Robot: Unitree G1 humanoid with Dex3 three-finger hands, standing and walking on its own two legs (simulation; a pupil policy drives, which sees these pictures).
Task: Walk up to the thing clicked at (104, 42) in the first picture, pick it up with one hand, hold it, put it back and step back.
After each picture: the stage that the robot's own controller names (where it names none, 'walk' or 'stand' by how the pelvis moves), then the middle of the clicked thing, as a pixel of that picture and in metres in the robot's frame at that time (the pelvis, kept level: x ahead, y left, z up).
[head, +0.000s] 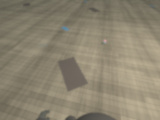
stand; (104, 42) +1.94 -0.36 -0.72
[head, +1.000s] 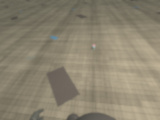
walk; (93, 47) +1.81 +0.03 -0.70
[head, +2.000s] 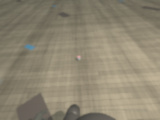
walk; (78, 58) +1.21 +0.30 -0.72
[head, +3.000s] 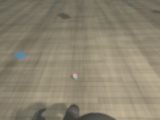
walk; (75, 76) +0.73 +0.27 -0.72
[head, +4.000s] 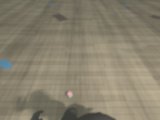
walk; (70, 95) +0.42 +0.23 -0.69
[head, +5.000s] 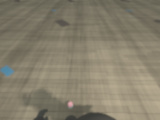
stand; (70, 105) +0.32 +0.21 -0.72
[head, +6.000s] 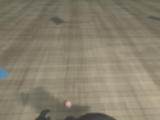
stand; (68, 105) +0.30 +0.23 -0.73
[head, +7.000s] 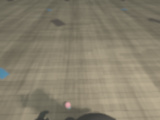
stand; (68, 106) +0.31 +0.23 -0.73
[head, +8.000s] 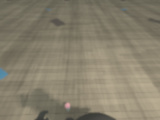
stand; (67, 106) +0.30 +0.23 -0.73
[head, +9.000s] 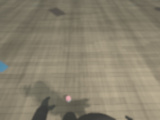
go down; (68, 99) +0.31 +0.23 -0.71
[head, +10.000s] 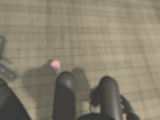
go down; (56, 65) +0.39 +0.26 -0.30
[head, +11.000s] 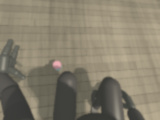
close in; (57, 66) +0.38 +0.26 -0.29
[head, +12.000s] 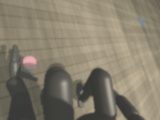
close in; (29, 63) +0.36 +0.28 -0.22
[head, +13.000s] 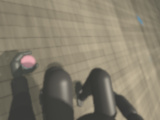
close; (28, 63) +0.36 +0.29 -0.22
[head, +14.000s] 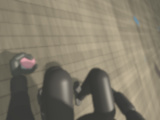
lift; (27, 63) +0.35 +0.28 -0.23
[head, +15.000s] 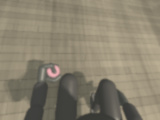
lift; (53, 73) +0.30 +0.26 -0.08
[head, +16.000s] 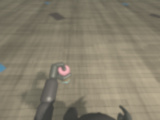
lift; (64, 74) +0.33 +0.17 +0.05
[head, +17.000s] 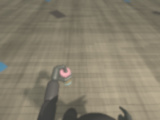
hold; (66, 76) +0.33 +0.17 +0.01
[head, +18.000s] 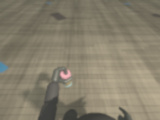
hold; (66, 78) +0.32 +0.17 +0.00
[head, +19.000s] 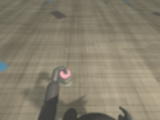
hold; (66, 77) +0.32 +0.17 +0.00
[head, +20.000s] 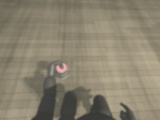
crouch; (62, 71) +0.37 +0.19 -0.06
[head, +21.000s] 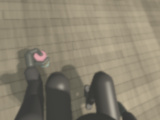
lower; (42, 59) +0.41 +0.26 -0.17
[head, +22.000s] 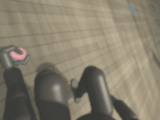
lower; (19, 57) +0.41 +0.29 -0.22
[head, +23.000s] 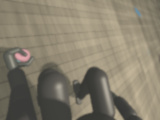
lower; (23, 58) +0.39 +0.29 -0.22
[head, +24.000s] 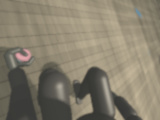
lower; (24, 58) +0.39 +0.29 -0.22
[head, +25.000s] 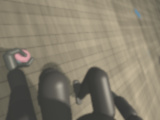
rest; (23, 59) +0.39 +0.29 -0.22
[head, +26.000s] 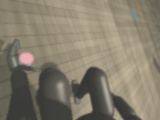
withdraw; (25, 61) +0.38 +0.28 -0.23
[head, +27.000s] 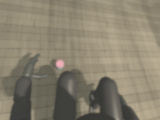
walk; (60, 65) +0.40 +0.24 -0.29
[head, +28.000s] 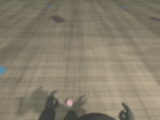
stand; (69, 103) +0.33 +0.19 -0.65
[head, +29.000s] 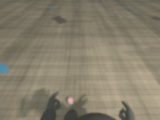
stand; (70, 101) +0.36 +0.20 -0.66
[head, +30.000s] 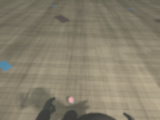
stand; (71, 100) +0.36 +0.19 -0.68
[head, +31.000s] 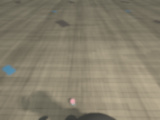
walk; (72, 102) +0.37 +0.19 -0.72
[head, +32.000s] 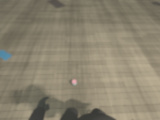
walk; (74, 82) +0.51 +0.17 -0.70
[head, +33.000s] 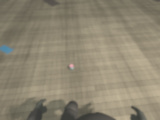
walk; (71, 67) +0.77 +0.29 -0.69
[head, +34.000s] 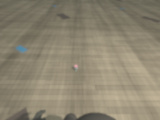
stand; (75, 67) +0.98 +0.24 -0.71
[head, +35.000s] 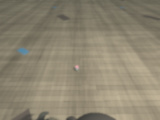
stand; (77, 68) +0.98 +0.23 -0.73
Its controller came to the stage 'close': yes
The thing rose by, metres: 0.71
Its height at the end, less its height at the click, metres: +0.00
